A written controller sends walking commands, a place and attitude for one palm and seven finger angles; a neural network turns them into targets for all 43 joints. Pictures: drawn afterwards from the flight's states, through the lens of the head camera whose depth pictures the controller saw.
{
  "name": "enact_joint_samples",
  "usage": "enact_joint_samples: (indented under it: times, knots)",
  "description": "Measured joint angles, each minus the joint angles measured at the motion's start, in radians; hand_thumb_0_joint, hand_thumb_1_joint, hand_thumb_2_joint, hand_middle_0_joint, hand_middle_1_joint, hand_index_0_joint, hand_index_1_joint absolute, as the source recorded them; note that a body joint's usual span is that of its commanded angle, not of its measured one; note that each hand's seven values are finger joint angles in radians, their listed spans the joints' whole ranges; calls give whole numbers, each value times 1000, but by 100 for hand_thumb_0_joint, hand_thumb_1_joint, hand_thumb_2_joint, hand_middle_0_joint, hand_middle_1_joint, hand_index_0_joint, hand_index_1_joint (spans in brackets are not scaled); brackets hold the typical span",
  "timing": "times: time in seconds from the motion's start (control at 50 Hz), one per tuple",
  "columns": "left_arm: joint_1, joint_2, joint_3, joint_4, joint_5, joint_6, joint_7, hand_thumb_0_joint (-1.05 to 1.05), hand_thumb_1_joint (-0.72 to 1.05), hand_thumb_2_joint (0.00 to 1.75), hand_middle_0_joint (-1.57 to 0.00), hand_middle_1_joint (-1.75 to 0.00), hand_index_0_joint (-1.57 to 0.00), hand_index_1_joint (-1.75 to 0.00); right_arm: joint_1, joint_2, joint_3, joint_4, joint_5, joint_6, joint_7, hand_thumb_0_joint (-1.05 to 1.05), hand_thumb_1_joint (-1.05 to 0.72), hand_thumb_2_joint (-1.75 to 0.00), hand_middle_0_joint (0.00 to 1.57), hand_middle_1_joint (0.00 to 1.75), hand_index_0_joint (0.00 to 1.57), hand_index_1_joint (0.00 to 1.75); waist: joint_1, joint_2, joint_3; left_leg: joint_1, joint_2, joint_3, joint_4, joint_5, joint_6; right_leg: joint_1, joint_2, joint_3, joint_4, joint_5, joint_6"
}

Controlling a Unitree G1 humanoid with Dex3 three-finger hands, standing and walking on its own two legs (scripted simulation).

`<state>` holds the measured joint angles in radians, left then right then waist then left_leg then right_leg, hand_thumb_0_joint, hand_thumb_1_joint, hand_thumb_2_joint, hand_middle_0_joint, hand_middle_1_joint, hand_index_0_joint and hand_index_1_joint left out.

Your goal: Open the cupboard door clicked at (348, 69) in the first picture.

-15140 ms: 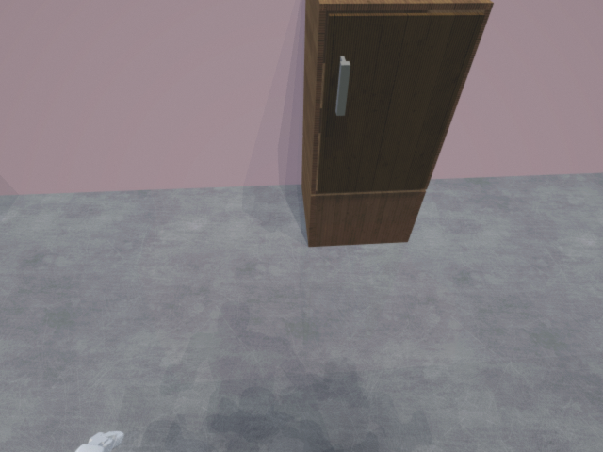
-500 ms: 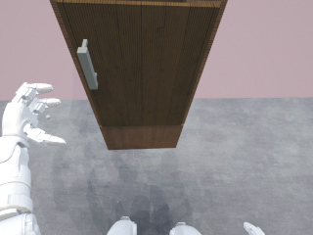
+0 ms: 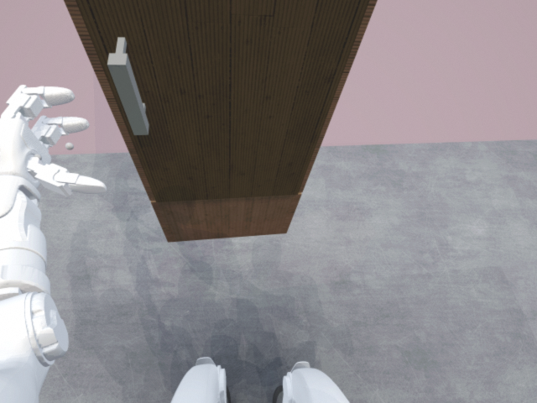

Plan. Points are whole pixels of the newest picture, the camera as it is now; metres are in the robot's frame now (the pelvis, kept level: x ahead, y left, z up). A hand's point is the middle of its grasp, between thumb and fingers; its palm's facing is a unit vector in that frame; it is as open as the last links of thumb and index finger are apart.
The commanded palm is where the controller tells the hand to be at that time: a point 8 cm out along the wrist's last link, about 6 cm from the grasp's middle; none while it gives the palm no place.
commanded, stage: move the hooked fingers beside the handle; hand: left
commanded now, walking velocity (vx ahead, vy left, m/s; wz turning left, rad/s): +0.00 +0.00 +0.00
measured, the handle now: (132, 89) +0.58 +0.21 +0.06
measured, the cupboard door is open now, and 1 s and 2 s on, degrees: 0 0 0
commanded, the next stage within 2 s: slide the fingers in behind the handle in 1.20 s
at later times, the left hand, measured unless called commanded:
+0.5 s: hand (90, 107) +0.53 +0.26 +0.07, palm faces +0.09 -1.00 -0.03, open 14.0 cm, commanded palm +0.50 +0.30 +0.06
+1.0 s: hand (91, 113) +0.53 +0.26 +0.06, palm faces +0.08 -1.00 -0.02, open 14.0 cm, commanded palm +0.51 +0.30 +0.06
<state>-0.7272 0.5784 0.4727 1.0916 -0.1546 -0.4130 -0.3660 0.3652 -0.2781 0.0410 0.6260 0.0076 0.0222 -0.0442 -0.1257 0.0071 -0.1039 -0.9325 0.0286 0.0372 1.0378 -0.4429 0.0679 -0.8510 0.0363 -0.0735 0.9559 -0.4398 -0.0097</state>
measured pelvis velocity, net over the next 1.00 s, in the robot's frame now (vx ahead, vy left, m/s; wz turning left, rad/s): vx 0.02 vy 0.00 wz -0.02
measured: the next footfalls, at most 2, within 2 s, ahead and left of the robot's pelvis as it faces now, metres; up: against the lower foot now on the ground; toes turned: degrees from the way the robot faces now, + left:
none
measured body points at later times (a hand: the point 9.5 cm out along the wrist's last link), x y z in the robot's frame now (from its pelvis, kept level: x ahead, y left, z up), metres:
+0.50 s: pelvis +0.01 +0.00 -0.01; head +0.16 +0.03 +0.41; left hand +0.52 +0.31 +0.07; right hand -0.01 -0.27 -0.10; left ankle +0.03 +0.07 -0.67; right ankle +0.01 -0.12 -0.67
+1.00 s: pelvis +0.02 +0.00 -0.01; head +0.17 +0.04 +0.42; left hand +0.52 +0.31 +0.07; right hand +0.02 -0.28 -0.10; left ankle +0.03 +0.07 -0.67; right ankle +0.01 -0.12 -0.67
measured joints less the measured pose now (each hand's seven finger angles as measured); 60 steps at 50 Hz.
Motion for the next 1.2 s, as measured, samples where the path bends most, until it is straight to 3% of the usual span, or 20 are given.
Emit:
enact_joint_samples:
  times: [0.08, 0.24, 0.34, 0.48, 0.7, 0.84, 0.96, 1.06, 1.2]
  knots:
    - [-35, 17, 6, 23, 5, -9, 4, -1, -50, 30, -30, -120, -30, -120, 13, 0, 1, 9, -5, 18, 4, 1, -91, -90, 20, 30, 20, 30, -11, 1, -4, -12, 3, -1, 6, -4, 1, -10, 3, 0, 1, -1, 1]
    - [-130, 68, -11, 112, 39, 28, 18, -1, -50, 30, -30, -120, -30, -120, 28, -5, 10, 2, -12, 42, 5, 0, -91, -90, 20, 30, 20, 30, -38, 10, 5, -50, 3, -7, 18, -5, 2, -43, 3, -7, 7, 0, 2]
    - [-193, 91, 9, 138, 52, 9, 38, -1, -50, 30, -30, -120, -30, -120, 27, -5, 18, 5, -20, 47, 9, 0, -91, -90, 20, 30, 20, 30, -57, 9, 6, -87, 7, -10, 35, -10, 1, -80, 7, -9, 23, -5, 0]
    - [-244, 157, 34, 173, 89, 44, 32, -1, -50, 30, -30, -120, -30, -120, 36, -8, 24, -15, -26, 66, 13, 0, -91, -90, 20, 30, 20, 30, -86, 17, 8, -122, 19, -12, 51, -19, -3, -114, 18, -9, 31, -8, -4]
    - [-157, 137, 71, 118, 62, 48, 13, -1, -50, 30, -30, -120, -30, -120, 58, 3, 20, -19, -20, 88, 23, 0, -91, -90, 20, 30, 20, 30, -66, 11, 4, -87, 29, -6, 28, -28, -8, -83, 30, -1, 4, -9, -8]
    - [-174, 139, 31, 126, 62, 39, 9, -1, -50, 30, -30, -120, -30, -120, 36, -2, 18, -15, -18, 87, 20, 0, -91, -90, 20, 30, 20, 30, -60, 10, 4, -86, 25, -21, 35, -31, -11, -72, 28, -16, 3, -15, -10]
    - [-195, 127, 7, 132, 57, 47, 6, -1, -50, 30, -30, -120, -30, -120, 15, -6, 15, -21, -19, 85, 18, 0, -91, -90, 20, 30, 20, 30, -60, 10, 3, -96, 21, -24, 40, -31, -10, -80, 24, -19, 9, -17, -9]
    - [-177, 110, 23, 122, 61, 43, 16, -1, -50, 30, -30, -120, -30, -120, 11, -4, 15, -29, -21, 84, 22, 0, -91, -90, 20, 30, 20, 30, -61, 11, -2, -93, 23, -16, 40, -33, -8, -82, 25, -11, 12, -17, -7]
    - [-177, 133, 49, 124, 82, 38, 35, -1, -50, 30, -30, -120, -30, -120, 17, 4, 24, -34, -22, 79, 23, 0, -91, -90, 20, 30, 20, 30, -68, 11, 7, -99, 25, -16, 50, -35, -7, -88, 27, -10, 21, -18, -7]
